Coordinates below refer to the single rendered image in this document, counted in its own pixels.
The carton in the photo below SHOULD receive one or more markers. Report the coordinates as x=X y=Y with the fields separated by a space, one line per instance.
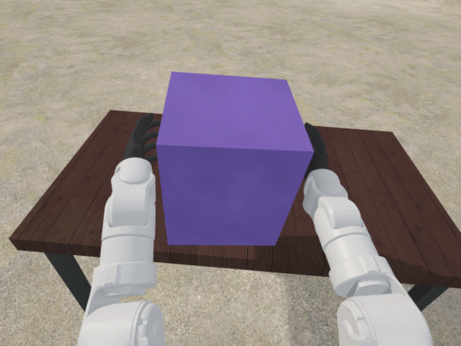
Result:
x=232 y=153

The table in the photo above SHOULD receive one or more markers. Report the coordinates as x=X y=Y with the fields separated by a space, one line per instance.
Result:
x=408 y=225

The robot right upper arm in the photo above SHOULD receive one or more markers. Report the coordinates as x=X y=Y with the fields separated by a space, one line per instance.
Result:
x=381 y=320

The robot left upper arm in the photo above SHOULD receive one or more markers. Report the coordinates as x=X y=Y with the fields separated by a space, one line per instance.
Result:
x=135 y=323

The robot right hand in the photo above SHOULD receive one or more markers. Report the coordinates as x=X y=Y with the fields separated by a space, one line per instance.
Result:
x=320 y=158

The robot left hand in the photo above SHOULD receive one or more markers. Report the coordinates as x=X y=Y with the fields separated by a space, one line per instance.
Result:
x=136 y=147

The robot left forearm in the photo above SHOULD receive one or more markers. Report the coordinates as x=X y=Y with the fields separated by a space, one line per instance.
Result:
x=126 y=265

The robot right forearm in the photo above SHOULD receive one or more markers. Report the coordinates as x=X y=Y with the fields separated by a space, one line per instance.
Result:
x=356 y=267

